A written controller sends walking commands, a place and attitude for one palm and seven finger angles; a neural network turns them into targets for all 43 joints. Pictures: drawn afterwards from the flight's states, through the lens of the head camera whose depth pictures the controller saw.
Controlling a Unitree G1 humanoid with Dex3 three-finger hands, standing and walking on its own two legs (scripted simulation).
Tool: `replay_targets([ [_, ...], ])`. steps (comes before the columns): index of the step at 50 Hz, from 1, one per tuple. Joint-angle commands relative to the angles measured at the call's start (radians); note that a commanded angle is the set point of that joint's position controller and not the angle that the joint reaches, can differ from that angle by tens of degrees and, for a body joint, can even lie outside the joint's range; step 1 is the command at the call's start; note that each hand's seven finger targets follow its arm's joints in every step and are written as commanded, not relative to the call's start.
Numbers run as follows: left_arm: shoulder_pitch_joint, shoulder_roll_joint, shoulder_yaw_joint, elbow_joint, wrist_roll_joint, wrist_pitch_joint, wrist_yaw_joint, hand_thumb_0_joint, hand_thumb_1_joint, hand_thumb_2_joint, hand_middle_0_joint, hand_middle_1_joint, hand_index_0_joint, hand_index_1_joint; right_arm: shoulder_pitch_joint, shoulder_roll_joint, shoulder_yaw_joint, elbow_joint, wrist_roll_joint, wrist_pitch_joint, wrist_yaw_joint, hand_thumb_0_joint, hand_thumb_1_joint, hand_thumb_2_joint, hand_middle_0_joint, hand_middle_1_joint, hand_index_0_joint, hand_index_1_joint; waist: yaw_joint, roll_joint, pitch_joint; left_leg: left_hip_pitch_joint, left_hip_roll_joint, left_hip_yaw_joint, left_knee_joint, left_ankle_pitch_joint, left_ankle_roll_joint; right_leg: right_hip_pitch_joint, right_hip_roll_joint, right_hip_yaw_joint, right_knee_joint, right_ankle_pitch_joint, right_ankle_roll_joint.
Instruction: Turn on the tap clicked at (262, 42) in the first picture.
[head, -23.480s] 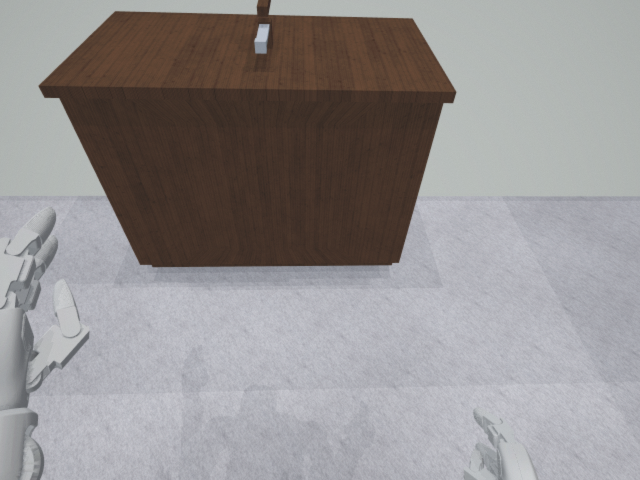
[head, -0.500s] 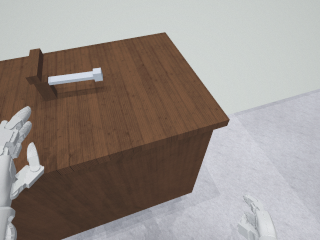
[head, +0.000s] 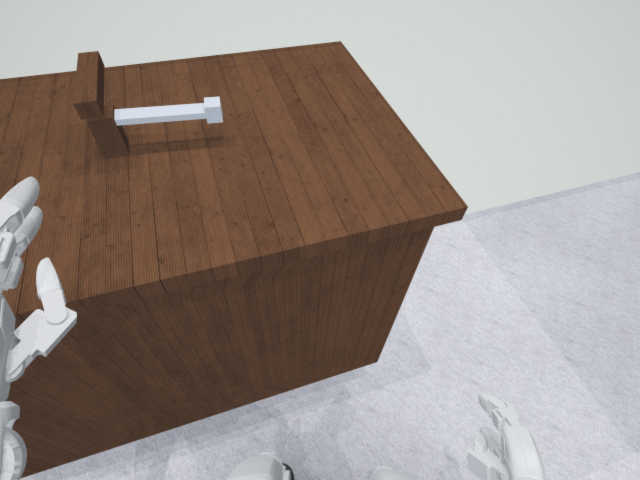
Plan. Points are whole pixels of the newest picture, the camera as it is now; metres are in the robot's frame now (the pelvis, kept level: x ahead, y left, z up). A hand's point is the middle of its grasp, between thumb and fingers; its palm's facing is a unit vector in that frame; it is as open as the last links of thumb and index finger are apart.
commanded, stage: step back with the hand held close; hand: left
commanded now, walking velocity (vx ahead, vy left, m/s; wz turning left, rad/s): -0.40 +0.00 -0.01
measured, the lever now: (213, 110) +0.60 +0.21 +0.12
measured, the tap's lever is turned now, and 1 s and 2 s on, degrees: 83 83 83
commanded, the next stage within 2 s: stop stepping back and stand still in 0.40 s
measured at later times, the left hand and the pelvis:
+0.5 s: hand (54, 391) +0.16 +0.22 +0.17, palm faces +0.27 -0.87 -0.42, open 7.4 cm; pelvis -0.08 -0.01 +0.02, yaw -3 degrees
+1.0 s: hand out of the picture +0.03 +0.21 +0.18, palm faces +0.40 -0.84 -0.38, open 7.4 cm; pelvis -0.18 -0.03 +0.01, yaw +1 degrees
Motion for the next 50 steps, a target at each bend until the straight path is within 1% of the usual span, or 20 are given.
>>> replay_targets([
  [1, -0.077, 0.164, 0.157, -0.216, 0.002, -0.071, 0.024, 0.000, 0.900, 0.900, -0.200, -0.300, -0.200, -0.300, -0.071, -0.107, -0.053, -0.143, -0.009, -0.082, -0.001, 0.000, -0.900, -0.900, 0.200, 0.300, 0.200, 0.300, 0.014, 0.196, -0.205, 0.062, 0.297, -0.360, -0.444, -0.329, 0.077, 0.072, 0.021, 0.052, 0.239, -0.141, -0.010],
  [7, -0.052, 0.083, 0.045, -0.155, -0.008, -0.043, 0.001, 0.000, 0.900, 0.900, -0.200, -0.300, -0.200, -0.300, -0.075, -0.108, -0.028, -0.109, -0.014, -0.088, 0.013, 0.000, -0.900, -0.900, 0.200, 0.300, 0.200, 0.300, 0.030, 0.211, -0.215, 0.205, 0.200, -0.165, -0.381, -0.176, -0.007, 0.170, 0.027, 0.004, -0.288, -0.026, -0.035],
  [8, -0.070, 0.098, 0.050, -0.155, -0.005, -0.046, -0.004, 0.000, 0.900, 0.900, -0.200, -0.300, -0.200, -0.300, -0.074, -0.108, -0.032, -0.107, -0.016, -0.079, 0.013, 0.000, -0.900, -0.900, 0.200, 0.300, 0.200, 0.300, 0.029, 0.146, -0.207, 0.230, 0.170, -0.126, -0.289, -0.161, -0.034, 0.156, -0.012, 0.024, -0.430, 0.071, -0.052],
  [10, -0.126, 0.168, 0.075, -0.186, -0.007, -0.064, -0.001, 0.000, 0.900, 0.900, -0.200, -0.300, -0.200, -0.300, -0.087, -0.077, -0.022, -0.110, -0.008, -0.061, 0.010, 0.000, -0.900, -0.900, 0.200, 0.300, 0.200, 0.300, 0.018, -0.157, -0.204, 0.242, 0.037, -0.002, 0.099, -0.200, -0.091, 0.022, -0.276, 0.270, -0.526, 0.287, -0.156],
  [11, -0.137, 0.157, 0.056, -0.202, -0.010, -0.062, 0.000, 0.000, 0.900, 0.900, -0.200, -0.300, -0.200, -0.300, -0.085, -0.083, -0.035, -0.106, 0.005, -0.071, 0.008, 0.000, -0.900, -0.900, 0.200, 0.300, 0.200, 0.300, 0.023, -0.249, -0.239, 0.159, -0.023, -0.005, 0.298, -0.298, -0.098, 0.037, -0.341, 0.273, -0.491, 0.468, -0.194],
  [16, -0.044, 0.169, 0.118, -0.150, 0.002, -0.056, 0.000, 0.000, 0.900, 0.900, -0.200, -0.300, -0.200, -0.300, -0.131, -0.050, -0.003, -0.133, 0.001, -0.026, -0.007, 0.000, -0.900, -0.900, 0.200, 0.300, 0.200, 0.300, 0.005, -0.092, -0.209, 0.005, 0.010, -0.017, 0.081, -0.263, -0.073, 0.321, -0.285, 0.144, -0.261, 0.937, -0.140],
  [18, -0.003, 0.161, 0.124, -0.189, -0.009, -0.060, 0.004, 0.000, 0.900, 0.900, -0.200, -0.300, -0.200, -0.300, -0.087, -0.070, -0.020, -0.144, 0.005, -0.011, -0.011, 0.000, -0.900, -0.900, 0.200, 0.300, 0.200, 0.300, -0.007, -0.070, -0.255, 0.140, 0.017, -0.004, -0.160, -0.018, -0.068, 0.321, -0.240, 0.131, -0.183, 0.841, -0.098],
  [19, -0.009, 0.175, 0.130, -0.223, -0.017, -0.068, 0.008, 0.000, 0.900, 0.900, -0.200, -0.300, -0.200, -0.300, -0.076, -0.096, -0.033, -0.150, 0.012, -0.013, -0.011, 0.000, -0.900, -0.900, 0.200, 0.300, 0.200, 0.300, -0.006, -0.019, -0.274, 0.247, 0.089, -0.050, -0.236, 0.323, -0.043, 0.257, -0.178, 0.086, -0.139, 0.693, -0.046],
  [21, 0.041, 0.166, 0.122, -0.220, -0.023, -0.078, 0.001, 0.000, 0.900, 0.900, -0.200, -0.300, -0.200, -0.300, -0.072, -0.123, -0.060, -0.172, 0.033, -0.034, 0.003, 0.000, -0.900, -0.900, 0.200, 0.300, 0.200, 0.300, 0.019, 0.189, -0.303, 0.488, 0.308, -0.200, -0.249, 0.790, 0.024, 0.014, -0.028, 0.043, 0.011, -0.058, -0.003],
  [22, 0.086, 0.162, 0.143, -0.198, -0.021, -0.072, 0.003, 0.000, 0.900, 0.900, -0.200, -0.300, -0.200, -0.300, -0.045, -0.108, -0.056, -0.158, 0.012, -0.049, 0.012, 0.000, -0.900, -0.900, 0.200, 0.300, 0.200, 0.300, 0.024, 0.219, -0.318, 0.493, 0.323, -0.258, -0.226, 0.886, 0.072, -0.050, 0.015, 0.051, 0.090, -0.194, -0.002],
  [26, 0.025, 0.144, 0.115, -0.307, -0.009, -0.047, 0.004, 0.000, 0.900, 0.900, -0.200, -0.300, -0.200, -0.300, -0.016, -0.118, -0.064, -0.133, 0.003, -0.097, 0.029, 0.000, -0.900, -0.900, 0.200, 0.300, 0.200, 0.300, 0.013, 0.213, -0.315, 0.446, 0.275, -0.187, -0.237, 0.676, 0.068, 0.014, -0.001, 0.054, 0.056, -0.088, 0.006],
  [31, 0.048, 0.154, 0.121, -0.178, -0.010, -0.002, 0.010, 0.000, 0.900, 0.900, -0.200, -0.300, -0.200, -0.300, -0.056, -0.139, -0.048, -0.172, 0.013, -0.087, 0.011, 0.000, -0.900, -0.900, 0.200, 0.300, 0.200, 0.300, 0.013, 0.130, -0.150, 0.016, 0.141, -0.115, -0.317, -0.424, 0.000, 0.316, 0.004, -0.023, -0.280, -0.012, -0.017],
  [32, 0.018, 0.149, 0.103, -0.160, 0.002, -0.006, 0.006, 0.000, 0.900, 0.900, -0.200, -0.300, -0.200, -0.300, -0.062, -0.129, -0.049, -0.166, 0.012, -0.078, 0.008, 0.000, -0.900, -0.900, 0.200, 0.300, 0.200, 0.300, 0.008, -0.004, -0.127, 0.008, 0.065, -0.049, -0.151, -0.437, -0.028, 0.273, -0.073, 0.068, -0.419, -0.063, -0.055],
  [34, -0.071, 0.171, 0.107, -0.167, -0.001, 0.005, 0.008, 0.000, 0.900, 0.900, -0.200, -0.300, -0.200, -0.300, -0.054, -0.109, -0.048, -0.143, 0.011, -0.078, 0.006, 0.000, -0.900, -0.900, 0.200, 0.300, 0.200, 0.300, 0.002, -0.271, -0.119, 0.065, -0.015, -0.051, 0.346, -0.293, -0.061, -0.007, -0.355, 0.465, -0.611, -0.349, -0.190],
  [38, -0.122, 0.149, 0.090, -0.070, 0.005, 0.004, 0.009, 0.000, 0.900, 0.900, -0.200, -0.300, -0.200, -0.300, -0.050, -0.108, -0.034, -0.086, 0.004, -0.081, -0.006, 0.000, -0.900, -0.900, 0.200, 0.300, 0.200, 0.300, -0.027, -0.150, -0.132, 0.138, 0.013, -0.023, 0.259, -0.233, -0.044, -0.001, -0.264, 0.232, -0.526, -0.266, -0.129],
  [42, -0.107, 0.143, 0.079, -0.112, 0.005, -0.008, 0.021, 0.000, 0.900, 0.900, -0.200, -0.300, -0.200, -0.300, -0.050, -0.109, -0.026, -0.100, -0.001, -0.092, -0.018, 0.000, -0.900, -0.900, 0.200, 0.300, 0.200, 0.300, -0.019, -0.071, -0.123, 0.310, -0.005, 0.035, -0.141, -0.322, 0.004, 0.015, -0.211, 0.190, -0.442, -0.361, -0.109],
  [45, -0.077, 0.146, 0.098, -0.178, 0.009, -0.013, 0.019, 0.000, 0.900, 0.900, -0.200, -0.300, -0.200, -0.300, -0.028, -0.151, -0.038, -0.121, -0.004, -0.095, -0.011, 0.000, -0.900, -0.900, 0.200, 0.300, 0.200, 0.300, -0.003, 0.256, -0.169, 0.277, 0.219, -0.276, -0.386, -0.432, 0.109, 0.050, 0.038, -0.063, 0.031, -0.137, -0.013],
  [46, -0.114, 0.195, 0.137, -0.205, 0.002, -0.019, 0.023, 0.000, 0.900, 0.900, -0.200, -0.300, -0.200, -0.300, -0.024, -0.130, -0.041, -0.113, 0.000, -0.098, -0.011, 0.000, -0.900, -0.900, 0.200, 0.300, 0.200, 0.300, -0.020, 0.342, -0.159, 0.190, 0.277, -0.382, -0.460, -0.607, 0.148, 0.023, 0.037, -0.042, 0.214, -0.164, 0.009],
  [48, -0.085, 0.132, 0.104, -0.065, 0.011, -0.015, 0.010, 0.000, 0.900, 0.900, -0.200, -0.300, -0.200, -0.300, -0.049, -0.118, -0.033, -0.091, 0.007, -0.114, 0.007, 0.000, -0.900, -0.900, 0.200, 0.300, 0.200, 0.300, -0.008, 0.242, 0.020, -0.023, 0.274, -0.366, -0.488, -0.605, 0.142, 0.034, -0.032, 0.036, 0.175, -0.105, -0.017],
  [50, -0.049, 0.118, 0.090, -0.006, 0.005, -0.010, 0.005, 0.000, 0.900, 0.900, -0.200, -0.300, -0.200, -0.300, -0.052, -0.121, -0.026, -0.082, 0.009, -0.112, 0.007, 0.000, -0.900, -0.900, 0.200, 0.300, 0.200, 0.300, 0.014, 0.121, -0.022, -0.021, 0.201, -0.223, -0.351, -0.509, 0.073, 0.229, -0.006, -0.034, -0.129, -0.089, -0.018],
])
